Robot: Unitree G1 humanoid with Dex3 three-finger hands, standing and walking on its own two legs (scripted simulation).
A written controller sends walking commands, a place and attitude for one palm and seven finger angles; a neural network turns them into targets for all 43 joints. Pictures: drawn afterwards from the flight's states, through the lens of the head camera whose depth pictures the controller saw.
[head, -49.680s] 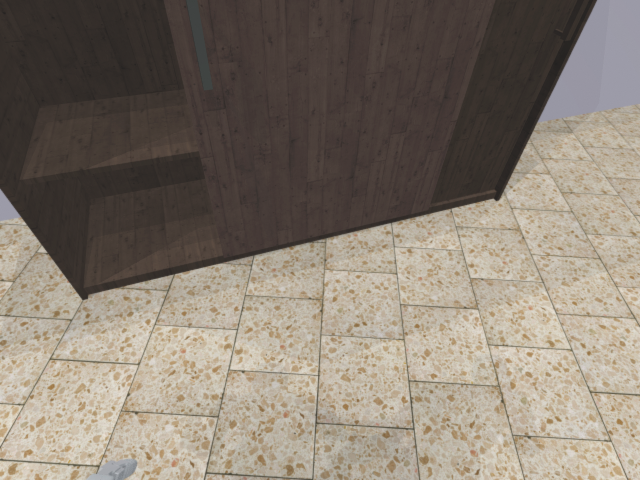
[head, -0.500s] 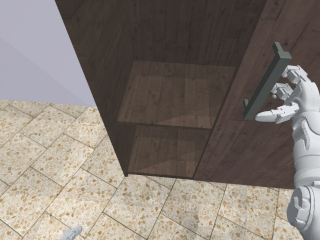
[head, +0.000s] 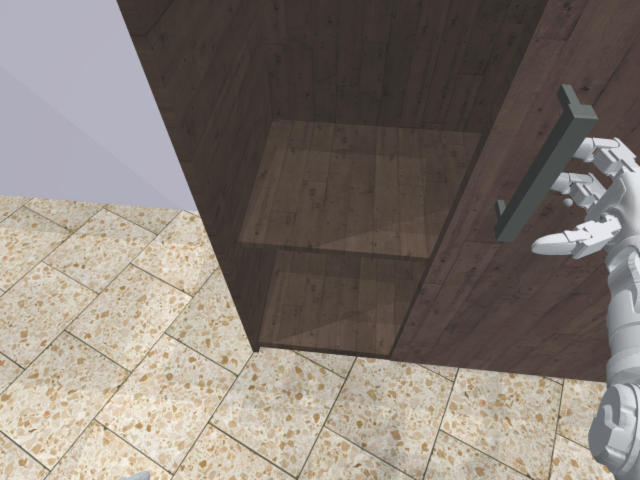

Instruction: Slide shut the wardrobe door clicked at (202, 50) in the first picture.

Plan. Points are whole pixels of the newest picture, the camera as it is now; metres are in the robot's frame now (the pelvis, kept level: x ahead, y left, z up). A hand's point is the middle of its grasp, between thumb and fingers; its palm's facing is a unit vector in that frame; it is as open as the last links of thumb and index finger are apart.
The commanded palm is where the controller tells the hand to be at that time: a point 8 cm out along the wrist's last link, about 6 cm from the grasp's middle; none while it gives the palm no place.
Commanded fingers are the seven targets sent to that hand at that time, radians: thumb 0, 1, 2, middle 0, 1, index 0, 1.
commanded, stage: slide the fingers in behind the handle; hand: right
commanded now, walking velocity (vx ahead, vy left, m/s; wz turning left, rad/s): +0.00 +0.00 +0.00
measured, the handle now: (531, 171) +0.50 -0.19 +0.12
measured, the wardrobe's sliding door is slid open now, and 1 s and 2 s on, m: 0.41 0.41 0.41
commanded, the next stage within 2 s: grip the handle and tug to test in 1.44 s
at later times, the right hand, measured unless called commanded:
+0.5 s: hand (546, 202) +0.44 -0.19 +0.13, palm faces -0.04 +1.00 -0.01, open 14.0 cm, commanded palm +0.42 -0.24 +0.13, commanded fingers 0.00 0.50 -0.30 0.30 1.20 0.30 1.20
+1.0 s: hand (522, 197) +0.44 -0.16 +0.13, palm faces +0.00 +1.00 -0.02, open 14.1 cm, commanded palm +0.41 -0.21 +0.13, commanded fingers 0.00 0.50 -0.30 0.30 1.20 0.30 1.20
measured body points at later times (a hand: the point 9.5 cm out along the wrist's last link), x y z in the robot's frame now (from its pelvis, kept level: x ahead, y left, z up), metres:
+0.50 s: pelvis +0.00 -0.01 +0.00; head +0.04 +0.00 +0.45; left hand +0.07 +0.25 -0.11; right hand +0.44 -0.24 +0.13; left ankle -0.03 +0.10 -0.72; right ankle +0.02 -0.10 -0.72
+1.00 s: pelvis -0.01 +0.00 +0.00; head +0.03 +0.02 +0.45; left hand +0.05 +0.27 -0.12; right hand +0.44 -0.22 +0.14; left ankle -0.03 +0.10 -0.72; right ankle +0.02 -0.10 -0.72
